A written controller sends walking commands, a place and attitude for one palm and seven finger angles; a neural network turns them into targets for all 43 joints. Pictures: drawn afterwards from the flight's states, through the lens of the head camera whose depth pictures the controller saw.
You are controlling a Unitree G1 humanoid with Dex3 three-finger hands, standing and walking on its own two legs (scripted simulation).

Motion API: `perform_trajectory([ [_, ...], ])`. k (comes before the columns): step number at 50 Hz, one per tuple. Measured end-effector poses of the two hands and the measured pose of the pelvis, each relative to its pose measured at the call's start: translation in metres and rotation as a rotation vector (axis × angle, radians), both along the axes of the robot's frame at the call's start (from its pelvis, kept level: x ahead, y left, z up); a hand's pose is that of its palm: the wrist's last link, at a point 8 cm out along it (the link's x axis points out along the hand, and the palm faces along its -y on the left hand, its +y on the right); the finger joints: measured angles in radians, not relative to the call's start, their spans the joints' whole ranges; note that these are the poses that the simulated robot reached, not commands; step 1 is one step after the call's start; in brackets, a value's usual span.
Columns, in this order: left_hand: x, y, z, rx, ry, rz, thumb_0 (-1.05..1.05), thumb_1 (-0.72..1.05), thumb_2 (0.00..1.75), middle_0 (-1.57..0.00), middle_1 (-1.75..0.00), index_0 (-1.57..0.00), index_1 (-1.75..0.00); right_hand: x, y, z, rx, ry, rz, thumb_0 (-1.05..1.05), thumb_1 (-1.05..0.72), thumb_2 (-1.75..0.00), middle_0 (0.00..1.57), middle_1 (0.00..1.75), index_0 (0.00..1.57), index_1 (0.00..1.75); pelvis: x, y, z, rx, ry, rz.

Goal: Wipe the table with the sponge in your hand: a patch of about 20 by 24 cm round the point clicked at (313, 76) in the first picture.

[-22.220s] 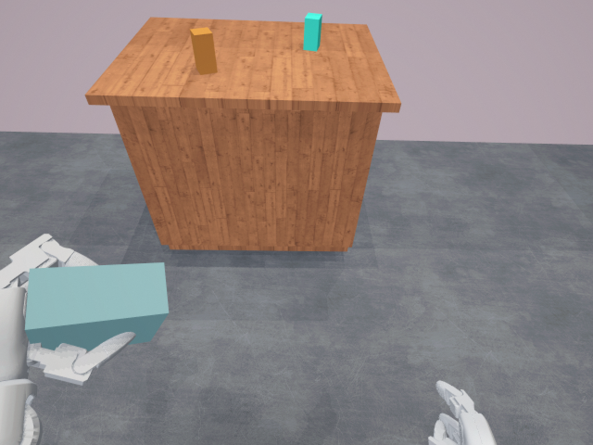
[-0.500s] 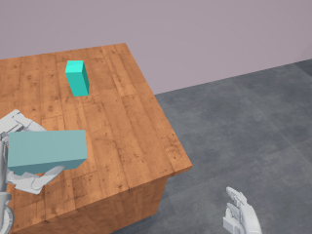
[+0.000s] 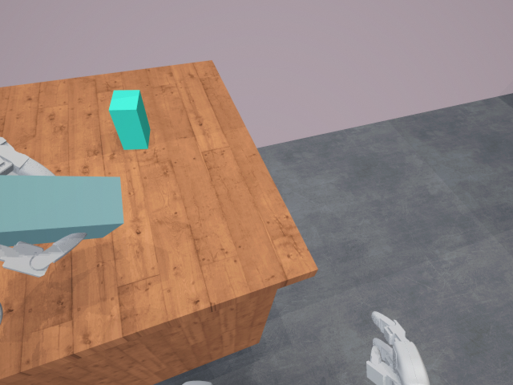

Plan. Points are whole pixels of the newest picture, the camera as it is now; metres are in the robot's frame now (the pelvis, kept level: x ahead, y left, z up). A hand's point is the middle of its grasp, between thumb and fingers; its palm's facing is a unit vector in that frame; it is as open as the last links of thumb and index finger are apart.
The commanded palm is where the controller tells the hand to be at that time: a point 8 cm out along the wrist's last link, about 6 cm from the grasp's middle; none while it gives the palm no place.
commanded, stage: come to a stop and stand still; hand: left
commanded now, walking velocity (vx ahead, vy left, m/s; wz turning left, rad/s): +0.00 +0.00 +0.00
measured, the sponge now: (75, 211) +0.26 +0.26 +0.15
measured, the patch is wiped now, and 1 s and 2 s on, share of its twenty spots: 0.00 0.00 0.00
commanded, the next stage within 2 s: look again from close up in 0.78 s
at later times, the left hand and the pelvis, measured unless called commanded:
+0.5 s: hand (44, 242) +0.22 +0.27 +0.15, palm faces +0.40 -0.85 -0.33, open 9.5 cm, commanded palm +0.16 +0.30 +0.18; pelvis +0.00 +0.02 +0.00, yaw +0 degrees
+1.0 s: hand (46, 244) +0.22 +0.27 +0.15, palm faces +0.39 -0.84 -0.37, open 9.5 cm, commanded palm +0.16 +0.30 +0.18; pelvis +0.00 +0.02 +0.00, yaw +1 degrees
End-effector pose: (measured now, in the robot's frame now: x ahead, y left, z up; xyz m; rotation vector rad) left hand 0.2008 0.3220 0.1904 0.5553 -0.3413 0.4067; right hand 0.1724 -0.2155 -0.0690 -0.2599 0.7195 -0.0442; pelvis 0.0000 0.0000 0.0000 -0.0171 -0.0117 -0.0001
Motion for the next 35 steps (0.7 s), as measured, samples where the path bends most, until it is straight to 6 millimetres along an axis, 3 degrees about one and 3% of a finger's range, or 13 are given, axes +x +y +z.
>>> perform_trajectory([
  [8,-0.015,-0.037,-0.027,-0.103,0.105,-0.141,0.0,-0.45,1.06,-0.79,-1.38,-0.78,-1.38,-0.01,-0.003,0.009,0.009,-0.069,-0.068,0.02,-0.91,-0.9,0.2,0.3,0.2,0.3,-0.003,0.01,-0.001,0.003,-0.001,-0.011],
  [12,-0.023,-0.025,-0.034,-0.106,0.121,-0.115,0.0,-0.45,1.06,-0.79,-1.38,-0.79,-1.37,-0.015,-0.003,0.01,-0.027,-0.042,-0.075,0.02,-0.91,-0.9,0.2,0.3,0.2,0.3,-0.004,0.012,-0.001,-0.002,-0.005,-0.001],
  [17,-0.027,-0.005,-0.026,-0.112,0.051,-0.032,0.0,-0.45,1.06,-0.79,-1.38,-0.79,-1.37,-0.014,0.003,0.01,-0.043,-0.025,-0.047,0.02,-0.91,-0.9,0.2,0.3,0.2,0.3,-0.005,0.014,0.0,-0.006,-0.01,0.008],
  [28,-0.02,-0.01,-0.029,-0.148,0.061,-0.065,0.0,-0.45,1.06,-0.79,-1.38,-0.79,-1.38,0.005,0.025,0.016,-0.006,-0.066,-0.015,0.02,-0.91,-0.9,0.2,0.3,0.2,0.3,-0.003,0.021,0.001,-0.011,-0.012,0.005],
  [35,-0.022,-0.006,-0.028,-0.132,0.08,-0.055,0.0,-0.45,1.06,-0.79,-1.38,-0.79,-1.38,0.007,0.028,0.015,-0.002,-0.057,-0.012,0.02,-0.91,-0.9,0.2,0.3,0.2,0.3,-0.003,0.022,0.001,-0.012,-0.012,0.008],
])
